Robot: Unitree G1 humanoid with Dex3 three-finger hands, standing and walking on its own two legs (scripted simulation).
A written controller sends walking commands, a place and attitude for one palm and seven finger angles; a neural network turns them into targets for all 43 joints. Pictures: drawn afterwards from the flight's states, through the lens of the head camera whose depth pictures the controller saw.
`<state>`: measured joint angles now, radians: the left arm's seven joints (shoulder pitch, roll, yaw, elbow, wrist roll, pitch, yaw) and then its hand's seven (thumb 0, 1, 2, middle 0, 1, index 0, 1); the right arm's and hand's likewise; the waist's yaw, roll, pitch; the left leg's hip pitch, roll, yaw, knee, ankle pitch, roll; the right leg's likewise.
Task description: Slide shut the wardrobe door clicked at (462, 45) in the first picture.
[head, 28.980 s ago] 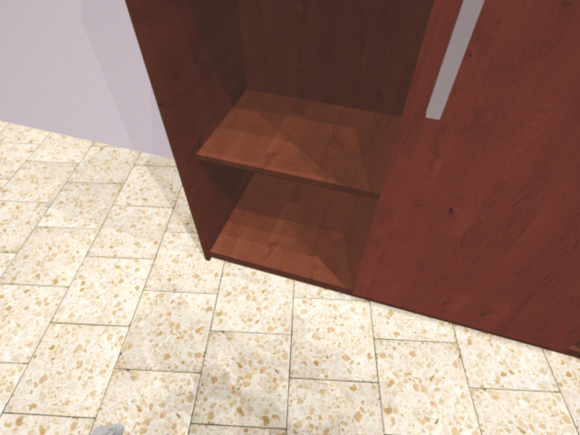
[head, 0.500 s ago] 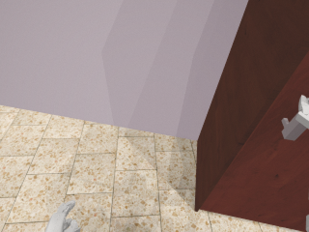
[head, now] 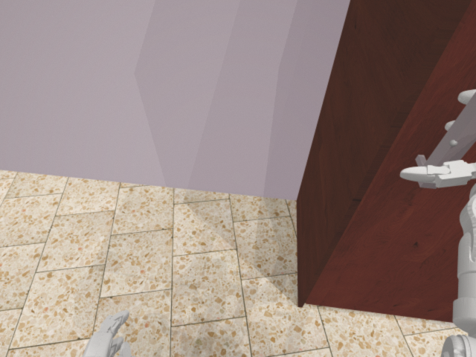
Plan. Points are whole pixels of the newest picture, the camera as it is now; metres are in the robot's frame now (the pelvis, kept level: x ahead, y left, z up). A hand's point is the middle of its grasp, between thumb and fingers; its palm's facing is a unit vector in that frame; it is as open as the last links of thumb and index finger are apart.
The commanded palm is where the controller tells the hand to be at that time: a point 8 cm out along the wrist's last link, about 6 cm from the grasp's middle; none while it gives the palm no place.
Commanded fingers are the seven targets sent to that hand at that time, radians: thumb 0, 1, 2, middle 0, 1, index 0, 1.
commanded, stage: loosen the grip on the handle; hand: right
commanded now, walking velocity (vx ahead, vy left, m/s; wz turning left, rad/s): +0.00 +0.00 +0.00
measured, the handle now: (461, 118) +0.42 -0.30 +0.22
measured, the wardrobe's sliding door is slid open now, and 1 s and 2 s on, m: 0.00 0.00 0.00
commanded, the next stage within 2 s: slip the hand off the handle in 0.12 s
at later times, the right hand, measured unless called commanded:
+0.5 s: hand out of the picture +0.37 -0.32 +0.21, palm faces +0.52 +0.82 -0.23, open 14.6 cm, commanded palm +0.33 -0.36 +0.21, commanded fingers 0.00 0.55 -0.20 0.25 1.15 0.25 1.15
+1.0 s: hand out of the picture +0.35 -0.35 +0.20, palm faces +0.47 +0.85 -0.24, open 14.7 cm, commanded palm +0.29 -0.39 +0.21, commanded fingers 0.00 0.55 -0.20 0.25 1.15 0.25 1.15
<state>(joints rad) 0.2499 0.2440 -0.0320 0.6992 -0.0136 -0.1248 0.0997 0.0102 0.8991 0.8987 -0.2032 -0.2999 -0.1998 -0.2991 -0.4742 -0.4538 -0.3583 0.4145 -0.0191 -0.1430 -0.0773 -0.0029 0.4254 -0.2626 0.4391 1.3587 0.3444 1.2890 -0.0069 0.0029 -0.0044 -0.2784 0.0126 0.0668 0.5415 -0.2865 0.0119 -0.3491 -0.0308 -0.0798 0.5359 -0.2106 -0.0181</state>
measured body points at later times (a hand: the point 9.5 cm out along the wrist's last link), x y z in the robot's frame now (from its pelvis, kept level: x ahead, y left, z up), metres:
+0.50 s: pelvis +0.02 +0.01 +0.00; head +0.03 +0.01 +0.45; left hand +0.19 +0.25 -0.09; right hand +0.34 -0.36 +0.22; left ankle +0.00 +0.11 -0.73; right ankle +0.04 -0.11 -0.73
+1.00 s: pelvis +0.02 +0.00 -0.01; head +0.04 +0.00 +0.44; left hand +0.13 +0.26 -0.11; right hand +0.32 -0.39 +0.22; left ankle +0.00 +0.11 -0.73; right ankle +0.04 -0.11 -0.73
